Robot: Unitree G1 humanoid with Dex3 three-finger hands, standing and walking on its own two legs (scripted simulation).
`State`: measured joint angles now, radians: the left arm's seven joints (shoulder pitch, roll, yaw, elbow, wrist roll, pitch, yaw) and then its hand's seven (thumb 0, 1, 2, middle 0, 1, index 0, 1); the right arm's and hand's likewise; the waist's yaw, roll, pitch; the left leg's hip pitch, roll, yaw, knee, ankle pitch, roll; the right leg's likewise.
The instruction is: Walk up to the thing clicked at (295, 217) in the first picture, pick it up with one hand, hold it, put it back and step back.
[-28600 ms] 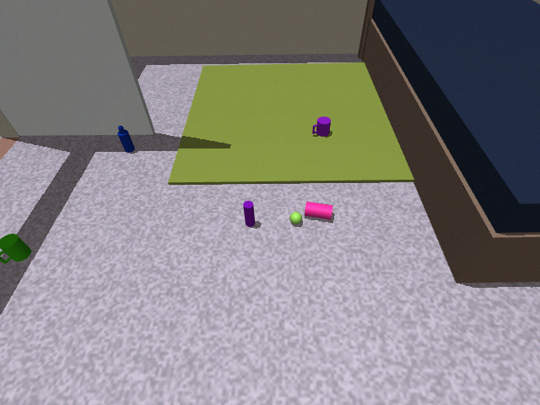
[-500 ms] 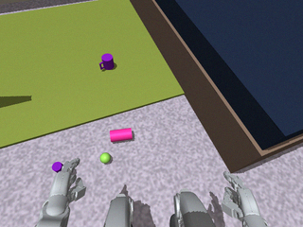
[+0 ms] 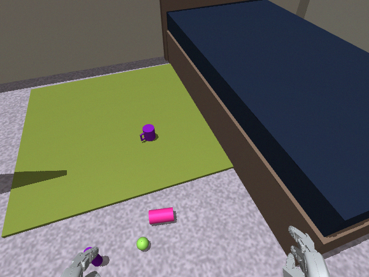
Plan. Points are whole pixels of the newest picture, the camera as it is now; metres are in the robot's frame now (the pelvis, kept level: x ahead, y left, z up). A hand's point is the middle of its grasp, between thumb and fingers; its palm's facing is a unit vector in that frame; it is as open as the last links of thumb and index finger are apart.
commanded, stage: home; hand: left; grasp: from above
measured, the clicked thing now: (142, 243) +0.45 +0.22 -0.69
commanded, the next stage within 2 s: stand in 1.88 s
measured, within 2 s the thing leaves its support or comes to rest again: neither
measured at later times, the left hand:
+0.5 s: hand out of the picture +0.16 +0.18 -0.05, palm faces +0.05 -0.98 -0.20, open 7.4 cm
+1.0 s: hand out of the picture +0.16 +0.18 -0.05, palm faces +0.05 -0.98 -0.20, open 7.4 cm
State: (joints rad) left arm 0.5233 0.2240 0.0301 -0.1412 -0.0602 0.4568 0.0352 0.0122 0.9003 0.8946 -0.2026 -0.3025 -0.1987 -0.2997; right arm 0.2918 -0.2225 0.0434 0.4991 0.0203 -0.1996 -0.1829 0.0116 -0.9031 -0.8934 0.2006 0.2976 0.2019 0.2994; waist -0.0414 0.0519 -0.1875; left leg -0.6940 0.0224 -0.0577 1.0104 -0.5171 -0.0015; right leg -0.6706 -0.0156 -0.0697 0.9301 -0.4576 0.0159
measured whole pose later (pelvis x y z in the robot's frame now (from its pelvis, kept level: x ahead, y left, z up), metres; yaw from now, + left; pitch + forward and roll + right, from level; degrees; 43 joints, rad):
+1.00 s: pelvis +0.00 +0.00 +0.00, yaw +0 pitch +10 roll -3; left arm 0.50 0.22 0.03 -0.13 -0.05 0.45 0.02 0.01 0.90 0.89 -0.20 -0.30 -0.20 -0.30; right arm 0.29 -0.22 0.04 0.53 0.01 -0.23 -0.18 0.01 -0.90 -0.89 0.20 0.30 0.20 0.30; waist -0.03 0.04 -0.16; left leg -0.68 0.02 -0.05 1.02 -0.52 0.00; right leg -0.66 -0.01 -0.06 0.94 -0.46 0.02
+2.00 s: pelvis +0.00 +0.00 +0.00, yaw +0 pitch +9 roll -3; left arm 0.48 0.24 0.01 -0.08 -0.03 0.40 0.03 0.01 0.90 0.89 -0.20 -0.30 -0.20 -0.30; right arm 0.28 -0.22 0.02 0.55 -0.02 -0.21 -0.17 0.01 -0.90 -0.89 0.20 0.30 0.20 0.30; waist -0.03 0.04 -0.14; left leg -0.66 0.02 -0.05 1.02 -0.52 0.00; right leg -0.64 -0.02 -0.06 0.94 -0.46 0.02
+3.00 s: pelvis -0.01 -0.01 +0.06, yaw +1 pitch -4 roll +0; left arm 0.15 0.29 0.03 1.15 0.03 0.01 0.03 0.01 0.90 0.89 -0.21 -0.30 -0.20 -0.30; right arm 0.16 -0.30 -0.02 1.12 -0.03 0.01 -0.02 0.00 -0.91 -0.89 0.20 0.30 0.20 0.30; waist 0.02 0.02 0.06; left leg -0.10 -0.01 -0.04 0.37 -0.20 0.00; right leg -0.10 -0.04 -0.06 0.36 -0.18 0.02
